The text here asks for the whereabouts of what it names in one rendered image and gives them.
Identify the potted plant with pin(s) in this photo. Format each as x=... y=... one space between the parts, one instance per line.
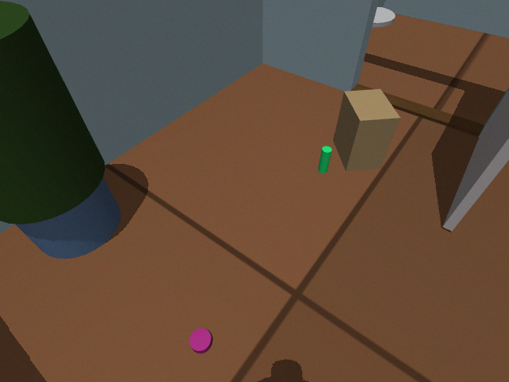
x=51 y=171

